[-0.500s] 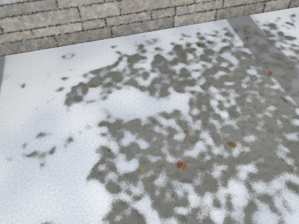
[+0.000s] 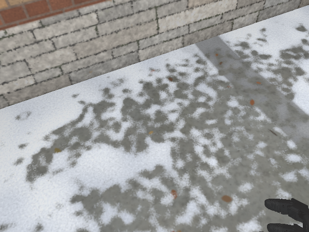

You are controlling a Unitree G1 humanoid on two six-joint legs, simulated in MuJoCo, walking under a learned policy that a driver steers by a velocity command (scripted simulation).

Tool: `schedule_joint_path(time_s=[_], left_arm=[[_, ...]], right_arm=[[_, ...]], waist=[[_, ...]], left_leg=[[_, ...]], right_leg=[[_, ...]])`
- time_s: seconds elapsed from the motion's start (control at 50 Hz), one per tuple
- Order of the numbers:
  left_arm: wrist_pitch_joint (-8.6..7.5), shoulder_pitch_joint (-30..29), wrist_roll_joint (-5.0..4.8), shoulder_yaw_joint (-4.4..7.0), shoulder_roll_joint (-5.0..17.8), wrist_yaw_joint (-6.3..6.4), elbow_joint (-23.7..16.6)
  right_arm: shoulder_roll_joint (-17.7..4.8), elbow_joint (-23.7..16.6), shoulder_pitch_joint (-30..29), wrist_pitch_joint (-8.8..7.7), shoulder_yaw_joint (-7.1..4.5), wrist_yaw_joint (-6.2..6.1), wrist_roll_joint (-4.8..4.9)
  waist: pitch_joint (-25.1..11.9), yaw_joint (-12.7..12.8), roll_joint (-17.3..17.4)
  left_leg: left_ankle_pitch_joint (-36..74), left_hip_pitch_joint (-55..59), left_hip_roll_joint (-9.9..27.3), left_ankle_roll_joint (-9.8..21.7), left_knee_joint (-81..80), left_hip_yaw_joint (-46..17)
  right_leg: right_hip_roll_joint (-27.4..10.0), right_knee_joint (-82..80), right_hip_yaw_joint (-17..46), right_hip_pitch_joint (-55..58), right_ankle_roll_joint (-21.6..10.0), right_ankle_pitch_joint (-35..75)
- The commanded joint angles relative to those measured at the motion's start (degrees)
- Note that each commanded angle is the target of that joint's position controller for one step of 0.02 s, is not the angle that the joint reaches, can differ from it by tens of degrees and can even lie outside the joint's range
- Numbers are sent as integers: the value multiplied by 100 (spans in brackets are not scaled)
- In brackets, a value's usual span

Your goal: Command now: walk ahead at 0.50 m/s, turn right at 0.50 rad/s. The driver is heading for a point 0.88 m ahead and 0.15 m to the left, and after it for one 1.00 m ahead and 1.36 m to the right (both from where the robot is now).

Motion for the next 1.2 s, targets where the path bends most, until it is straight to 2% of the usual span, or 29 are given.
schedule_joint_path(time_s=[0.02, 0.04, 0.06, 0.08, 0.1, 0.14, 0.2, 0.32, 0.5, 0.54, 0.56, 0.58, 0.6, 0.62, 0.64, 0.68, 0.72, 0.74, 0.78, 0.84, 1.0, 1.04, 1.06, 1.08, 1.1, 1.12, 1.14, 1.16, 1.2], left_arm=[[9, -272, 45, 208, 787, 41, -353], [-1, -271, 106, 103, 509, 14, -380], [4, 34, 173, -21, 119, 36, -485], [-68, 897, -71, -67, -11, 40, -505], [-87, 649, -112, 35, 599, 32, -319], [-115, -504, 43, 66, 774, 10, -521], [-148, -647, 41, 32, 488, -39, -550], [-194, -1466, 112, -138, 137, -122, -800], [-288, -2536, 23, -126, 255, -370, -1138], [-313, -1758, 81, 32, 527, -349, -957], [-304, -821, 128, 182, 814, -286, -697], [-263, 331, 191, 310, 1319, -171, -548], [-237, 340, 233, 295, 1466, -198, -487], [-244, 207, 168, 161, 871, -221, -516], [-269, -153, 166, 81, 691, -225, -512], [-292, -839, 222, 25, 456, -304, -460], [-317, -1209, 316, 29, 389, -208, -424], [-338, -1332, 290, 44, 440, -137, -424], [-381, -1356, 229, 77, 521, -77, -355], [-275, -1322, 259, 112, 646, 54, -280], [75, -1228, 61, 264, 992, 109, -128], [118, -1183, -66, 305, 1053, 82, -89], [120, -941, -19, 291, 936, 69, 3], [104, -1153, 165, 158, 624, 29, -217], [-15, -1179, 277, 28, 331, -69, -599], [-174, -1593, 126, 106, 685, -203, -482], [-254, -1794, -2, 131, 779, -287, -530], [-293, -1757, 71, 150, 769, -250, -420], [-310, -1692, 260, 164, 688, -174, -337]], right_arm=[[-860, -222, 436, -171, -346, 15, -7], [-1037, -67, 1149, -195, -426, -17, -86], [-1302, 31, 1946, -179, -459, -41, -202], [-1587, 269, 2209, -148, -538, 61, -236], [-981, 195, 1944, -142, -391, 70, -58], [-683, 160, 1438, -50, -285, 0, -86], [-458, 306, 1374, -76, -184, -55, -132], [-868, 572, 1723, -51, -249, -122, 13], [-1160, 912, 2412, 189, -266, -138, 118], [-1204, 942, 2322, 243, -276, -159, 135], [-1078, 895, 2292, 242, -223, -167, 98], [-660, 631, 2175, 198, -52, -161, -69], [-190, 573, 2839, 94, 81, -144, 54], [-801, 577, 2409, 81, -84, -189, 171], [-939, 449, 1998, 89, -156, -211, 211], [-789, 440, 1889, 221, -192, -270, 82], [-645, 528, 2126, 373, -230, -260, 184], [-603, 513, 2081, 448, -236, -266, 130], [-387, 380, 1841, 574, -183, -285, -44], [-324, 78, 1376, 483, -150, -142, 37], [-580, -482, 674, 649, -261, 176, 67], [-659, -564, 926, 680, -341, 83, 109], [-921, -461, 1515, 675, -479, -24, 118], [-1612, -383, 2161, 711, -686, -193, 141], [-1877, -468, 2247, 599, -664, -141, -11], [-1357, -474, 2274, 489, -526, -97, 5], [-1103, -486, 2114, 405, -438, -94, 67], [-1008, -545, 1808, 370, -400, -86, 95], [-860, -647, 1425, 358, -336, -119, 40]], waist=[[-325, -616, -1240], [-868, -936, -1064], [-1766, -1040, -67], [-1937, -605, 2116], [-1274, -745, 1232], [-418, -768, 112], [-193, -523, 306], [99, -656, 81], [356, -924, 276], [-122, -387, 233], [-762, 48, 154], [-1776, 465, -698], [-2481, 51, -2153], [-1833, 250, -1313], [-1111, 140, -1046], [-575, -296, -776], [-549, -652, -940], [-521, -732, -825], [-288, -660, -856], [-183, -560, -826], [-292, -353, -692], [-392, -557, -623], [-694, -804, -276], [-990, -964, 909], [-1471, -710, 1680], [-1384, -998, 667], [-875, -896, 411], [-528, -705, -114], [-264, -439, 52]], left_leg=[[-391, 1404, -96, 289, -216, 251], [-431, 2563, 184, 531, -240, 77], [-1263, 4289, 1211, 1004, -408, -1499], [-2881, 5179, 2104, 1822, -1511, -4423], [-3809, 4761, 2066, 1765, -1721, -4405], [-2648, 3396, 1603, 1453, -1672, -2597], [-1324, 2667, 1163, 1434, -1964, -1563], [-296, 2589, 1132, 1567, -2376, -702], [686, 3375, 1403, 1271, -1865, -265], [2226, 3358, 1243, 1097, -879, -111], [2290, 2821, 956, 938, 166, 66], [301, 1476, 504, 675, 2097, 265], [-3161, -310, -249, 419, 3726, 8], [-3057, -859, 0, 338, 4275, -389], [-2644, -933, 141, 286, 4288, -309], [-2267, -449, 399, 152, 3797, -170], [-1924, 247, 464, 93, 3666, -154], [-1754, 229, 393, 56, 3525, -82], [-1260, -81, 465, -3, 2975, -17], [-404, 179, 472, -28, 1885, 99], [-985, 483, 233, 510, 815, 643], [-1154, 1016, 11, 796, 287, 896], [-962, 1940, -182, 1086, -95, 783], [189, 3091, 878, 1704, -357, -945], [-1450, 4488, 1890, 2864, -1290, -3988], [-2477, 4550, 1880, 2590, -1704, -3853], [-3021, 4154, 1747, 2279, -1747, -3339], [-2902, 3487, 1517, 1981, -1720, -2823], [-2178, 2649, 1070, 1770, -1890, -2140]], right_leg=[[-1269, 256, 937, -326, -756, 2490], [-907, 1284, 639, -605, -541, 2763], [-392, 3064, 168, -1735, -241, 1459], [152, 4604, -72, -3539, 11, -959], [-195, 5337, 151, -4100, 25, -627], [-604, 5169, -236, -3903, -70, 226], [-940, 4379, -388, -3413, -110, 652], [-1071, 2564, -737, -3584, 129, 1901], [-693, 762, -1074, -2990, -53, 2205], [-445, 368, -1222, -1689, -278, 2125], [-535, 474, -1145, -237, -455, 2233], [-1870, 774, 294, 1622, -814, 2475], [-2914, 0, 2646, 2821, -1523, 1186], [-2767, -158, 2425, 2312, -1369, 1578], [-2601, -157, 1415, 1565, -1217, 2909], [-2104, -279, 110, 367, -1062, 4844], [-1949, -567, -416, -459, -948, 5043], [-1928, -682, -615, -547, -968, 4982], [-1952, -893, -1017, -568, -1037, 4857], [-1811, -949, -1550, -600, -986, 4754], [-2134, 103, -1839, 84, -798, 4360], [-2098, 827, -1989, 103, -605, 4480], [-1805, 1810, -2172, -186, -406, 4144], [-1221, 3643, -2387, -1485, -41, 2349], [-44, 4946, -1430, -3915, 218, -1406], [-385, 5237, -583, -4416, 126, -1045], [-586, 4996, -605, -4594, 29, -502], [-805, 4571, -646, -4321, 28, -69], [-955, 3798, -635, -3638, 121, 645]])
